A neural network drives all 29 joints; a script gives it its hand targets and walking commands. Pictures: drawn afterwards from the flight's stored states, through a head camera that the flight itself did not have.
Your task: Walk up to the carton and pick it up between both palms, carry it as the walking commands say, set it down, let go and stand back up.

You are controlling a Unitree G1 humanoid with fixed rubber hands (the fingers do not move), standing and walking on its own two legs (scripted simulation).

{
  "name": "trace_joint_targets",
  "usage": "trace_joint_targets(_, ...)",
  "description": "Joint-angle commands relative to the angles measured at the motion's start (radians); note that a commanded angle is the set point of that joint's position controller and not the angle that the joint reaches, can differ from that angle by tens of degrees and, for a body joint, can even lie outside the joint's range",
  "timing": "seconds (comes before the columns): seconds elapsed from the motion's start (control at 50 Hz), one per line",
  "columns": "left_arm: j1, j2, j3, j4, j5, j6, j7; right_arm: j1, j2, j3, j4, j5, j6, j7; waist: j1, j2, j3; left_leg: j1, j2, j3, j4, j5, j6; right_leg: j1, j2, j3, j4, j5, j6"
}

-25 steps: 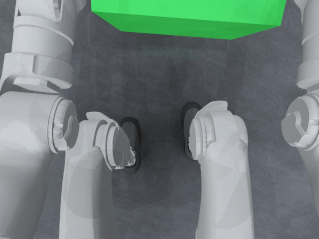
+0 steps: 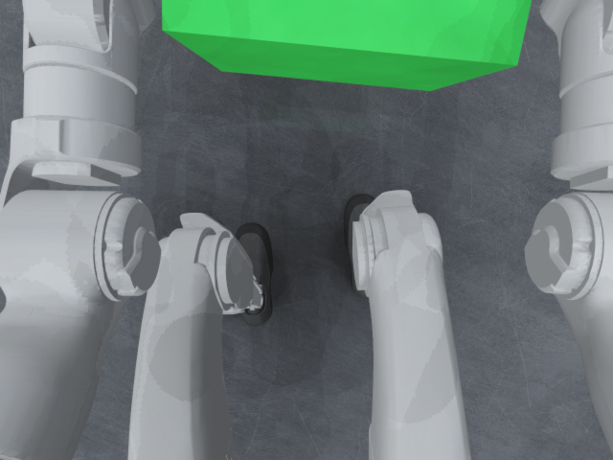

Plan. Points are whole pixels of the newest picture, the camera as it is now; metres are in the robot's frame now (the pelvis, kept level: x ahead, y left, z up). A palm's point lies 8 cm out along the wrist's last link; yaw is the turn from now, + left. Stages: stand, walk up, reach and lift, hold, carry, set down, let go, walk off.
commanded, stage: reach and lift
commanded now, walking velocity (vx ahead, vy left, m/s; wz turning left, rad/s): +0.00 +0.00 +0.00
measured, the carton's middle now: out of the picture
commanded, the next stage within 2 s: none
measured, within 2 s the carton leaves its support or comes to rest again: neither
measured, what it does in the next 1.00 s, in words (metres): rises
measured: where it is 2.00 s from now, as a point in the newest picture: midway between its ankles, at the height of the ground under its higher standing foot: (310, 278)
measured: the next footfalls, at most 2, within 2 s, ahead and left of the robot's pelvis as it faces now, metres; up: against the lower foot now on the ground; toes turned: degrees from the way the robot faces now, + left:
none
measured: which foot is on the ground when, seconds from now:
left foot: down 0.00-1.00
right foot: down 0.00-1.00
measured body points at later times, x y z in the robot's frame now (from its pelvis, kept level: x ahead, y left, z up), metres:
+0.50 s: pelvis +0.00 +0.00 +0.05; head +0.32 -0.06 +0.35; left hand +0.58 +0.09 -0.03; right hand +0.53 -0.28 -0.03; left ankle +0.15 +0.10 -0.43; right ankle +0.18 -0.13 -0.43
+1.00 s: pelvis +0.00 +0.00 +0.11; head +0.29 -0.06 +0.43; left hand +0.56 +0.09 +0.04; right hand +0.50 -0.27 +0.03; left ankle +0.15 +0.10 -0.43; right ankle +0.18 -0.13 -0.43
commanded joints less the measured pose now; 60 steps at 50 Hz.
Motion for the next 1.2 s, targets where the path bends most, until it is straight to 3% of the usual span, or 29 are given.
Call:
trace_joint_targets(0.0, -0.824, -1.094, -0.351, -0.478, -0.221, -0.114, -0.229, -0.719, 1.259, 0.354, -0.41, 0.235, 0.002, 0.394, 0.1, -0.065, -2.741, 0.761, -0.107, -0.115, -0.251, 0.212, -0.01, 1.068, 0.14, -0.14, -0.209, 0.252, 0.011)
trace_joint_targets(0.54, -0.665, -1.162, -0.403, -0.501, -0.232, -0.109, -0.261, -0.597, 1.324, 0.421, -0.505, 0.234, 0.002, 0.39, 0.129, -0.081, -2.763, 0.939, -0.106, -0.148, -0.433, 0.217, -0.011, 1.278, 0.149, -0.111, -0.379, 0.235, 0.005)
trace_joint_targets(1.18, -0.493, -1.219, -0.439, -0.514, -0.223, -0.113, -0.31, -0.466, 1.411, 0.487, -0.541, 0.211, -0.003, 0.411, 0.162, -0.09, -2.708, 1.188, -0.093, -0.188, -0.694, 0.214, -0.011, 1.49, 0.139, -0.075, -0.637, 0.186, 0.0)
